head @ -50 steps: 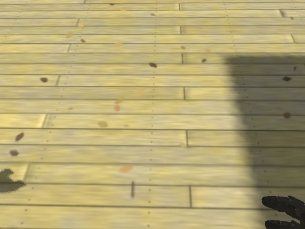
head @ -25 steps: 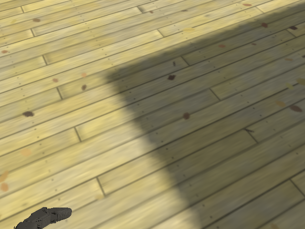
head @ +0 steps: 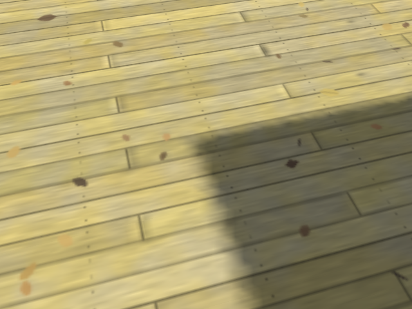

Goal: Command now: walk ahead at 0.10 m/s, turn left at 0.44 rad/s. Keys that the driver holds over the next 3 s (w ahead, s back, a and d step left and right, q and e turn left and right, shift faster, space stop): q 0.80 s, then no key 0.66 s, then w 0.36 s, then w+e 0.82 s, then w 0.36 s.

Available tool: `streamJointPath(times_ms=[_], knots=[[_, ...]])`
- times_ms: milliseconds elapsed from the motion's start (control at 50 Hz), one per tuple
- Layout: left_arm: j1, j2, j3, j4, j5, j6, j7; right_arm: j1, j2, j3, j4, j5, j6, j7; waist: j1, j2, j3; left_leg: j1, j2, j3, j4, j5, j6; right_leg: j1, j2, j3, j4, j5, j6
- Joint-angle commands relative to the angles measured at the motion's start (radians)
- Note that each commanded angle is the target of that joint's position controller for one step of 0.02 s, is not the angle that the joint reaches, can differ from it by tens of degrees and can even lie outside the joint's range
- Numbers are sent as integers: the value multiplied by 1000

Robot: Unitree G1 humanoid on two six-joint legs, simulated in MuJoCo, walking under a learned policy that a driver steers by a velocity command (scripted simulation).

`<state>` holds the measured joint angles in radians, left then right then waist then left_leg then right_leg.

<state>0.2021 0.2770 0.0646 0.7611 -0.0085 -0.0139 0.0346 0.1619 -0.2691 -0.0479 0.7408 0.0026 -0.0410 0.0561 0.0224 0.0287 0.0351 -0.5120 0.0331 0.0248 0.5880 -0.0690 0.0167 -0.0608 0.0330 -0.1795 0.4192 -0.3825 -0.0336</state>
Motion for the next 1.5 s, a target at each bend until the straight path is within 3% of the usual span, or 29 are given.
streamJointPath(times_ms=[20,40,60,80,120,200,360,420,440,460,480,500,560,660,800,840,860,880,900,920,960,1040,1200,1220,1260,1280,1320,1460,1500], knots=[[-1,142,37,-65,3,4,18,191,-229,-83,-43,-8,-14,-15,-100,42,-176,332,21,-112,-125,427,106,-98,-148,22,424,699,-4],[74,58,10,-96,50,-3,6,195,-320,-99,-61,-19,-9,-35,-32,271,-264,620,273,-479,-85,862,304,-445,36,37,777,-180,82],[68,84,5,-86,34,-11,-13,201,-267,-80,-86,-25,-8,-35,-68,194,-438,709,337,-658,-143,701,409,-530,71,265,946,-321,87],[8,127,15,-96,0,-10,-21,131,-229,-74,-113,-15,-5,-34,-79,100,-374,648,297,-569,-173,526,372,-579,21,306,966,-255,73],[-60,129,20,-97,11,7,-6,36,-161,-56,-129,19,15,-47,-47,-21,-205,442,217,-447,-224,247,274,-594,-41,288,833,-135,74],[-32,90,15,-87,11,24,3,0,-182,-66,-151,-7,44,-69,-7,83,-156,258,122,-377,-272,134,227,-434,-14,250,553,-62,100],[-58,95,21,-87,5,6,-9,-17,-199,-79,-175,2,77,-86,-40,134,-160,226,92,-480,-263,-154,184,-331,5,270,282,43,98],[8,99,32,-67,4,-13,-22,-38,-188,-76,-185,16,90,-88,0,138,-149,196,51,-492,-202,-153,138,-194,5,242,32,160,57],[37,147,47,-64,15,-15,-19,-14,-159,-68,-186,17,91,-90,-1,76,-153,124,1,-447,-121,-245,91,-101,-103,320,-48,177,17],[23,249,68,-71,41,-6,-12,-5,-114,-57,-212,16,87,-88,-41,-201,-116,-65,-148,-255,90,-442,28,-55,-317,567,-122,231,-106],[-8,229,65,-88,70,-8,-14,-1,-174,-76,-214,5,71,-83,-32,-307,-100,-117,-160,-181,349,-543,-19,-128,-442,721,-163,326,-226],[-66,175,48,-116,62,-11,-7,29,-223,-95,-188,4,69,-79,-52,-221,-94,-105,-120,-200,493,-485,-38,-147,-418,646,-142,363,-223],[-116,114,28,-128,16,-6,7,72,-169,-88,-140,10,95,-83,-53,-149,-63,-141,-98,-158,646,-351,-90,-109,-290,418,-91,419,-141],[-13,155,42,-105,26,18,19,-50,-113,-60,-207,23,95,-71,28,-202,-83,-146,-36,-73,440,-319,-130,35,-299,316,-83,514,-178],[-43,212,68,-99,-5,22,-7,-27,-123,-61,-222,20,107,-43,15,-232,-106,115,-23,29,88,-297,-68,-19,-349,231,-37,565,-164],[-53,195,61,-85,-26,20,-9,46,-116,-66,-193,16,107,-41,-32,-197,-114,276,-55,46,-153,-128,-8,-80,-318,189,53,524,-107],[2,155,49,-59,-18,15,-15,79,-150,-76,-185,13,105,-49,-35,-103,-135,432,-28,-28,-232,33,28,-185,-275,129,154,403,-35],[5,72,17,-92,42,9,-26,107,-258,-96,-201,6,100,-67,-10,213,-177,628,239,-360,-206,457,121,-447,-164,37,440,-77,71],[-70,102,25,-120,35,9,-16,87,-260,-87,-212,-27,80,-61,-57,254,-182,519,385,-479,-207,534,319,-565,-78,132,631,-305,109],[-104,155,41,-113,14,15,-9,85,-211,-73,-204,-35,60,-55,-83,147,-171,475,330,-405,-224,457,322,-552,-100,197,723,-275,110],[-78,146,45,-80,6,27,0,-4,-168,-57,-186,-16,44,-58,-34,101,-123,437,217,-283,-227,310,222,-551,-113,221,706,-144,107],[-17,115,36,-51,6,35,-2,-61,-113,-30,-167,-14,41,-72,3,111,-134,380,162,-201,-235,341,205,-427,-96,210,611,10,133],[-18,86,12,-36,8,28,-12,-71,-105,-16,-97,-6,48,-64,-7,96,-74,295,153,-270,-226,36,192,-174,-78,182,89,114,93],[-1,84,7,-28,21,22,-15,-54,-86,-8,-79,-2,44,-62,9,63,-70,261,129,-259,-222,-12,151,-91,-85,195,-32,267,77],[1,187,23,-27,27,16,-10,29,-83,-9,-55,-28,26,-53,-63,-113,-90,210,15,-172,-175,-161,57,-9,-188,281,21,492,18],[-30,151,19,-14,16,13,-18,8,-71,-6,-49,-29,28,-56,-58,-172,-87,289,-24,-117,-178,-183,20,-127,-171,284,2,283,-15],[-54,95,3,-15,27,0,-24,-59,-91,-14,-44,-20,40,-67,-28,-123,-53,326,-20,-115,-146,-148,15,-193,-138,264,-27,179,10],[-22,87,-10,27,20,-15,-12,-22,-67,-16,22,-14,53,-77,-16,-52,-34,310,-11,-127,-160,-77,19,-161,-109,234,-5,207,29],[4,103,-5,45,12,-8,-6,6,-76,-23,51,-5,55,-81,-13,-48,-37,285,-47,-92,-136,-329,28,-169,-89,226,-7,-43,5]])
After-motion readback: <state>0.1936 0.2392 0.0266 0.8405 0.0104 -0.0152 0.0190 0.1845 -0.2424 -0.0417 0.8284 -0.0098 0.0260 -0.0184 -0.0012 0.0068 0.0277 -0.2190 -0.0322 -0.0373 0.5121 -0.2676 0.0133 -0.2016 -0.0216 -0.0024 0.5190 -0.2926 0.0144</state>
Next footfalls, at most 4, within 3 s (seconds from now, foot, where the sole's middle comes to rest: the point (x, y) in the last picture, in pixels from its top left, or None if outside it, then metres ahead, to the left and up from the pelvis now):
0.02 left None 0.16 0.10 -0.77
0.44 right None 0.17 -0.13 -0.77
0.86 left None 0.04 0.10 -0.77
1.24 right None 0.16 -0.10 -0.77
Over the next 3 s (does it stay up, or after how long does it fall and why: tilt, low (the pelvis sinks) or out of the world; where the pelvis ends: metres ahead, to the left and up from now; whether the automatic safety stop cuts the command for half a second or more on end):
stays up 0.71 0.27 0.01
